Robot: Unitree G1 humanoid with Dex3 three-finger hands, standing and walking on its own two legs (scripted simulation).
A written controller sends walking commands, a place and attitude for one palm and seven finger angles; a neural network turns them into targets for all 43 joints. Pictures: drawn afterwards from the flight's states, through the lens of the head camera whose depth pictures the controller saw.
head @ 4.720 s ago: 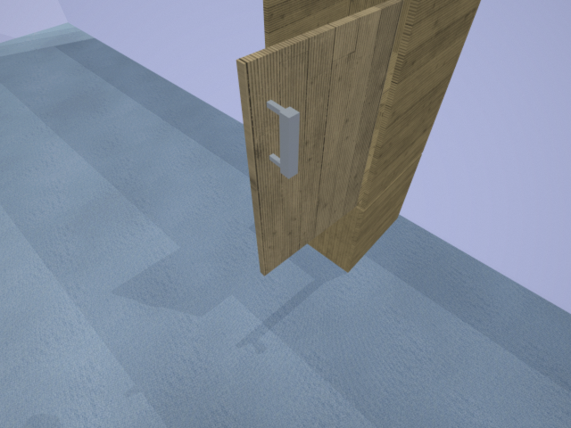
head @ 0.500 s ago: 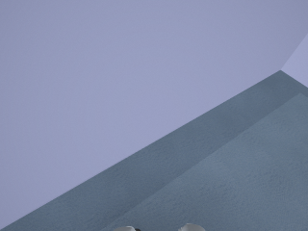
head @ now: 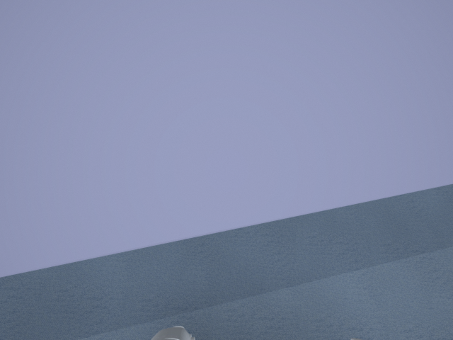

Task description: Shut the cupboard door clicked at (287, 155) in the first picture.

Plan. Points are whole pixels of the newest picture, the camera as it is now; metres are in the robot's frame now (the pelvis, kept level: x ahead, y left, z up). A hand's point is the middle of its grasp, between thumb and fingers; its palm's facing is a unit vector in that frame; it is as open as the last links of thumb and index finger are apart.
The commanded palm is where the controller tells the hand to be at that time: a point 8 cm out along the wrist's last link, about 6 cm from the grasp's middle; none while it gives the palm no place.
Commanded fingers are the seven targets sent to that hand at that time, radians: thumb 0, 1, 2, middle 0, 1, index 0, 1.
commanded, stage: turn to face it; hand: left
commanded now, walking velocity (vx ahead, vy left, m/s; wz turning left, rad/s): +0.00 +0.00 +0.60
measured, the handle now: out of the picture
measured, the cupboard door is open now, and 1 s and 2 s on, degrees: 84 84 84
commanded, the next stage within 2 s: none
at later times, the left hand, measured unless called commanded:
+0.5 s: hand out of the picture +0.05 +0.16 -0.15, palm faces +0.31 -0.91 -0.27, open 7.4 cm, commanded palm none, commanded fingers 0.00 0.90 0.90 -0.20 -0.30 -0.20 -0.30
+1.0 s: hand out of the picture +0.01 +0.18 -0.15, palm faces +0.58 -0.76 -0.29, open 7.4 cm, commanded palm none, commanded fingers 0.00 0.90 0.90 -0.20 -0.30 -0.20 -0.30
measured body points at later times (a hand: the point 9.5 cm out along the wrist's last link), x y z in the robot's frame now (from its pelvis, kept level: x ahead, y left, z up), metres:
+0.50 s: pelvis +0.03 -0.05 +0.01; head +0.08 -0.05 +0.45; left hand +0.03 +0.21 -0.13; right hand +0.19 -0.27 -0.15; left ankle -0.03 +0.08 -0.65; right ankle +0.06 -0.15 -0.73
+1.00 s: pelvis +0.04 -0.06 +0.00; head +0.09 -0.04 +0.45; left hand -0.02 +0.22 -0.13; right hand +0.24 -0.22 -0.15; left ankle -0.01 +0.07 -0.73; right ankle +0.12 -0.16 -0.72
